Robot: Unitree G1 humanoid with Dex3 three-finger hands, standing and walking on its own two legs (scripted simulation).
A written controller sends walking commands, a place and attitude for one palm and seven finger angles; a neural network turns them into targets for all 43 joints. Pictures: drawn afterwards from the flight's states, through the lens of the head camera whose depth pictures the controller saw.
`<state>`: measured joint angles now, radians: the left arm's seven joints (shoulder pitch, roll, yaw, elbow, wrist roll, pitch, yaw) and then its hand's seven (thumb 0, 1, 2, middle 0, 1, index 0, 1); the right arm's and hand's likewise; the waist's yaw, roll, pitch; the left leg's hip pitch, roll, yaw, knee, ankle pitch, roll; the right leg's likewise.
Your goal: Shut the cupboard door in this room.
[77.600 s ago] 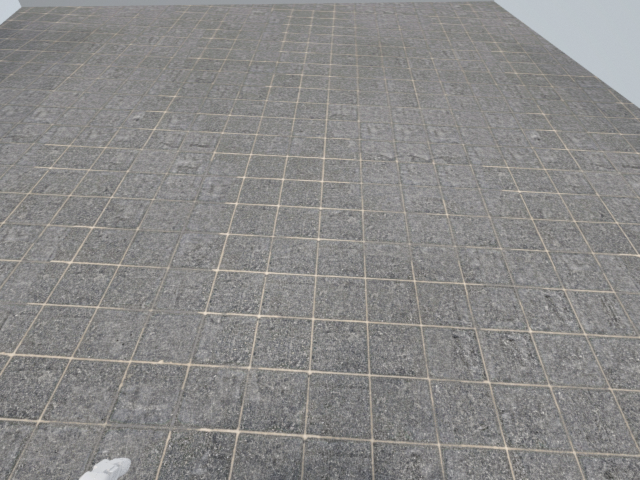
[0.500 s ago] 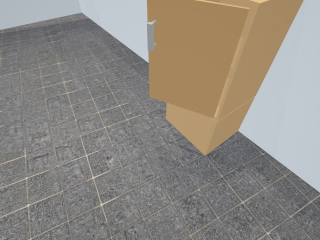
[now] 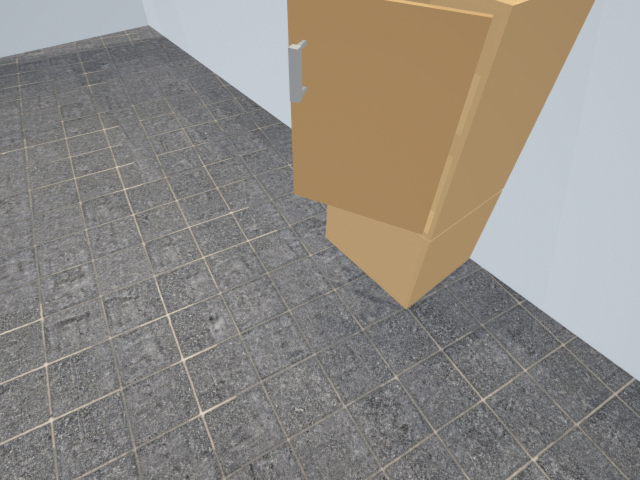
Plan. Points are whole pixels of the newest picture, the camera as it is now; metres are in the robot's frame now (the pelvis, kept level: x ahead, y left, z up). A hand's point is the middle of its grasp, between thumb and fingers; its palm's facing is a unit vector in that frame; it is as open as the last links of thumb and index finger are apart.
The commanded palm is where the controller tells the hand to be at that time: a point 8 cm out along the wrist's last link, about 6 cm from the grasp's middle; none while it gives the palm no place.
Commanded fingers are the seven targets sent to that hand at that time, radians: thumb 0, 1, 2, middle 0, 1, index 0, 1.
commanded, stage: look to check the result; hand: left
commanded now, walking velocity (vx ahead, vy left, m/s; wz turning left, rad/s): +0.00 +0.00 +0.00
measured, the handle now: (299, 71) +0.96 +0.10 +0.06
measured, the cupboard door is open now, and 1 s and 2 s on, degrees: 27 27 27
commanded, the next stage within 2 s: walk to a spot facing it in 0.52 s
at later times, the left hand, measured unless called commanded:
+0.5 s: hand out of the picture -0.02 +0.16 -0.18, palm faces +0.02 -0.99 -0.16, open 7.4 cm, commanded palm none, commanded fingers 0.00 0.90 0.90 -0.20 -0.30 -0.20 -0.30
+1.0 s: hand out of the picture +0.01 +0.18 -0.18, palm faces +0.18 -0.95 -0.26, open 7.4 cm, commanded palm none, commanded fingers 0.00 0.90 0.90 -0.20 -0.30 -0.20 -0.30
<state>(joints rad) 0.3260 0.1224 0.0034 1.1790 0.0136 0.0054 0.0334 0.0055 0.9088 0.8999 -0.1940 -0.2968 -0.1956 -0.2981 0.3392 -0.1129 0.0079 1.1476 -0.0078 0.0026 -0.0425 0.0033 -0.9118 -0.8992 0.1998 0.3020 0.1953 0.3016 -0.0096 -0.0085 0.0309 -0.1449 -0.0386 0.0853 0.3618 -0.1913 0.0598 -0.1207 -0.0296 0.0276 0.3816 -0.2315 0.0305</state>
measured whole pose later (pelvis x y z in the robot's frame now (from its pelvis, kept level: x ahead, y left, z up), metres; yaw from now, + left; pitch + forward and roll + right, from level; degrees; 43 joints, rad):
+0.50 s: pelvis +0.01 +0.01 +0.00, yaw -1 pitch -1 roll +0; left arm 0.31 0.12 0.00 1.17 0.02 0.00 0.04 0.00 0.91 0.90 -0.19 -0.30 -0.20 -0.30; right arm 0.31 -0.12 0.00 1.13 -0.01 -0.01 -0.04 0.00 -0.91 -0.90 0.20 0.30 0.20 0.30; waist -0.01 -0.01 0.03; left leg -0.13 -0.05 0.10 0.35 -0.20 0.07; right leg -0.12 -0.04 0.04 0.39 -0.24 0.04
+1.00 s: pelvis +0.00 -0.01 -0.01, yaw +8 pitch +1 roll +0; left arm 0.22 0.17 0.07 1.04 0.02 0.02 0.04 0.00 0.91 0.90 -0.20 -0.30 -0.20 -0.30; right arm 0.26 -0.18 -0.05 1.04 -0.01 0.05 -0.02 0.00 -0.91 -0.90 0.20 0.30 0.20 0.30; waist -0.02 0.03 0.07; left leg -0.32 -0.06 -0.03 0.58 -0.26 0.04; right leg -0.21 -0.05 -0.11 0.53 -0.33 0.01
